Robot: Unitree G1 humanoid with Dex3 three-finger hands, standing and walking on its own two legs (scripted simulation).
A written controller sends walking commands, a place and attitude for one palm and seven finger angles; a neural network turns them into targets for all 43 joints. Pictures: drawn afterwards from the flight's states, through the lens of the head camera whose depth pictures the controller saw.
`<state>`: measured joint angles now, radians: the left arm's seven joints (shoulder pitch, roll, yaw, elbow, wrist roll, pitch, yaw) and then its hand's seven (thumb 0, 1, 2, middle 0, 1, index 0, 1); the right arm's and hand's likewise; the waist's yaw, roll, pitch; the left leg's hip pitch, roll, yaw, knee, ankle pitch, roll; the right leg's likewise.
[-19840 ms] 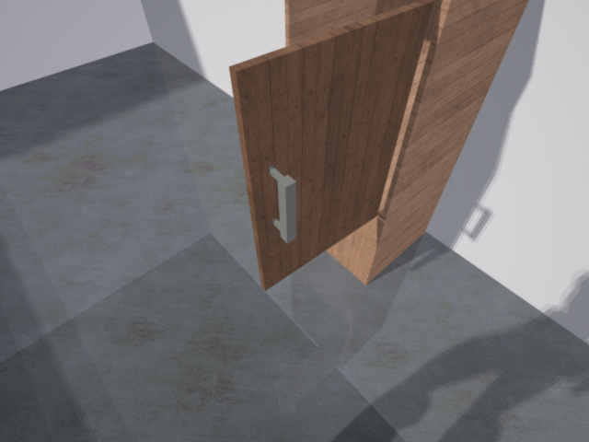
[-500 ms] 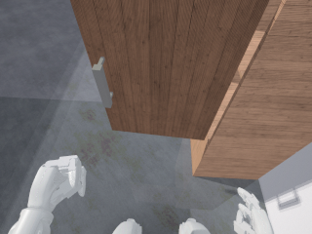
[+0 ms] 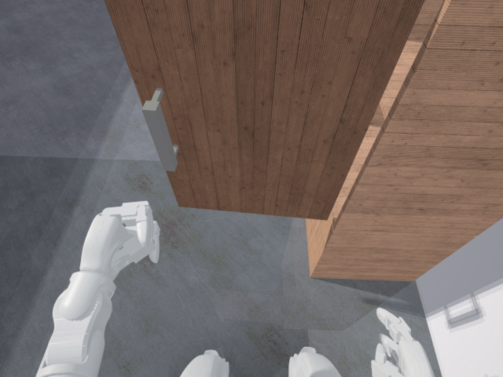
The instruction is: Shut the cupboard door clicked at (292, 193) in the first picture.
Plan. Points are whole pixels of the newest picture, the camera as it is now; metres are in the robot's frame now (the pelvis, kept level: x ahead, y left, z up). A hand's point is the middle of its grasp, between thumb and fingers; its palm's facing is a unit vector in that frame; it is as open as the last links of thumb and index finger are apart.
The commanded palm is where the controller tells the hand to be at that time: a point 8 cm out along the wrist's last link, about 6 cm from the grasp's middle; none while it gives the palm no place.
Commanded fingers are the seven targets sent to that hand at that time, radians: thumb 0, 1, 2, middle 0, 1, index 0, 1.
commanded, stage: bring the fist close to the handle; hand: left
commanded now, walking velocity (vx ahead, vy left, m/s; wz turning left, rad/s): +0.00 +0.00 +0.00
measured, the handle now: (164, 131) +0.53 +0.19 +0.05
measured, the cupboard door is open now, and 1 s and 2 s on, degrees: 86 86 76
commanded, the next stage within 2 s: push the door shut along its arc in 1.02 s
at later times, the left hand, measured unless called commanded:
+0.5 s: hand (168, 185) +0.40 +0.16 +0.06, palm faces -0.07 -1.00 -0.02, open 3.1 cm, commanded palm +0.39 +0.21 +0.06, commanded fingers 0.00 0.90 0.90 -1.30 -1.50 -1.30 -1.50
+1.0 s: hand (175, 176) +0.42 +0.15 +0.05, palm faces -0.06 -1.00 -0.03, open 3.1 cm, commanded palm +0.40 +0.20 +0.06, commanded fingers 0.00 0.90 0.90 -1.30 -1.50 -1.30 -1.50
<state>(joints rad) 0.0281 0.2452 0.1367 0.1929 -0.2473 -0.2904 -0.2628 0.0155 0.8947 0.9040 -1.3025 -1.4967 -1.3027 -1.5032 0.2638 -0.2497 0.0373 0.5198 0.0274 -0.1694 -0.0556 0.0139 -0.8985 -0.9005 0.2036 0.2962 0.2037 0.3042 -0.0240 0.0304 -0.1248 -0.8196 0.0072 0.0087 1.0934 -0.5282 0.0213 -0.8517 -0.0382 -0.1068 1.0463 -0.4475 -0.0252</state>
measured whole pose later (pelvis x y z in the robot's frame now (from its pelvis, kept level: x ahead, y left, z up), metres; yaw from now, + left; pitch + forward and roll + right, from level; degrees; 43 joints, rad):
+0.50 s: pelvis +0.00 +0.00 +0.00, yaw -1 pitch +17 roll -1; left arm -0.42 0.28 0.21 0.68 -0.20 -0.38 -0.24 0.02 0.90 0.90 -1.30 -1.50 -1.30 -1.50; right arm 0.28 -0.26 0.02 0.61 0.02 -0.09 -0.04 0.01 -0.90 -0.90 0.20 0.30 0.20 0.30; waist -0.06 0.01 -0.12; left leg -0.84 0.01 0.03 1.05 -0.51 0.02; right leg -0.88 -0.03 -0.09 1.02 -0.43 -0.03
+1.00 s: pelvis +0.00 +0.00 +0.01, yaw -2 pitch +18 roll +0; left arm -0.51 0.28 0.25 0.84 -0.16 -0.46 -0.21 0.02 0.90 0.90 -1.30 -1.50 -1.30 -1.50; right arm 0.34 -0.26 0.01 0.62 0.02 -0.03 -0.02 0.01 -0.90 -0.90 0.20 0.30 0.20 0.30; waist -0.08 0.02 -0.12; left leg -0.85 0.02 0.04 1.03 -0.49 0.02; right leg -0.90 -0.02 -0.07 1.00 -0.41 -0.02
